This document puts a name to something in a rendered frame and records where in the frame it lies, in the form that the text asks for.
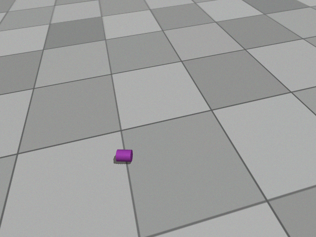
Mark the can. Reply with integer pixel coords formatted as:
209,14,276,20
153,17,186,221
116,150,133,162

